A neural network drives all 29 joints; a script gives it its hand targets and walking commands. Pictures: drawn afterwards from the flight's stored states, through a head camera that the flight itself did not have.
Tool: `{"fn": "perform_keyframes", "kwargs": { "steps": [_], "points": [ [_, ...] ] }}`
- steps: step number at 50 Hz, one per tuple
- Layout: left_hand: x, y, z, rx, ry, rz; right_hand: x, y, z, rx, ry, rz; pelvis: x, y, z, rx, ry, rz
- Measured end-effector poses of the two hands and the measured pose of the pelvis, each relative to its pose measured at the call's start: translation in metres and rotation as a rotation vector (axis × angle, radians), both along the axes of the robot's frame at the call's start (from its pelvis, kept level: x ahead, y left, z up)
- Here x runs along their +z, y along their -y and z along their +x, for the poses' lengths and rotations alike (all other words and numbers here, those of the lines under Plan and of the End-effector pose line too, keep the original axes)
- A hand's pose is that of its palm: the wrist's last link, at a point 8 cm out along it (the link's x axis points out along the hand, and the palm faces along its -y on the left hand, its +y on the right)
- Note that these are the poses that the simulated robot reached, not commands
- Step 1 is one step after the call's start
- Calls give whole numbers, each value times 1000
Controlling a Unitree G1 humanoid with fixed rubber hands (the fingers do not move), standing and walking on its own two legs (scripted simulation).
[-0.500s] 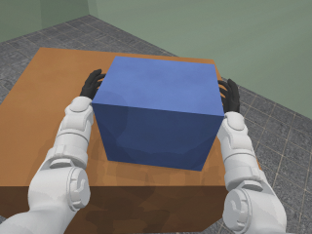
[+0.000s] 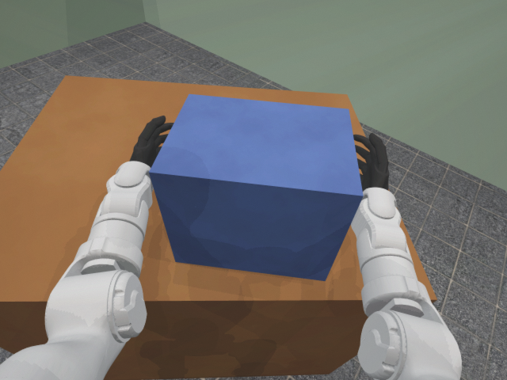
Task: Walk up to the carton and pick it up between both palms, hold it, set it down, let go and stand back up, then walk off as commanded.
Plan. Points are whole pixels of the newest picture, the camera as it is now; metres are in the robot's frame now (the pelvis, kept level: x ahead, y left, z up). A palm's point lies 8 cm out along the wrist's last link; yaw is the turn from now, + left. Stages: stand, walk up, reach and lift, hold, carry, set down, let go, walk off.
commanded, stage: set down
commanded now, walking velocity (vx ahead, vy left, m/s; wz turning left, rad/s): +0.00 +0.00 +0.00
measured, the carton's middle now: (258, 189) +0.43 -0.01 +0.06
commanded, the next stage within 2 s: none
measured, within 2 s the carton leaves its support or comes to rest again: rests again in 0.60 s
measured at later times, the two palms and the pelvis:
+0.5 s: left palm (144, 164) +0.43 +0.18 +0.11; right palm (372, 187) +0.39 -0.18 +0.12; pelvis +0.00 +0.00 +0.00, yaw +0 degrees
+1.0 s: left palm (148, 164) +0.43 +0.18 +0.10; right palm (372, 196) +0.39 -0.19 +0.11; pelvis +0.00 +0.00 +0.00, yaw +0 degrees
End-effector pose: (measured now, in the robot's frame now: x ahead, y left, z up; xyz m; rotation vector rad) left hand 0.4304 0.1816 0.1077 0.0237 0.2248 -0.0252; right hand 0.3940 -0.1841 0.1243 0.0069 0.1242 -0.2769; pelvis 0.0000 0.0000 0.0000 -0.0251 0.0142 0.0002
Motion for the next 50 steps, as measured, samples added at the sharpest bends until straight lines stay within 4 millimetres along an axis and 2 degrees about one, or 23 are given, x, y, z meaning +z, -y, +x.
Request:
{"fn": "perform_keyframes", "kwargs": {
  "steps": [31, 50],
  "points": [
    [-2, -1, -2, -10, 15, -8, -3, -1, -5, -4, 9, -4, 0, 0, -1, 0, 1, 0],
    [-5, 3, 2, -19, 38, -16, -17, 4, -9, -13, -22, -11, 0, 0, -3, 0, 1, 0]
  ]
}}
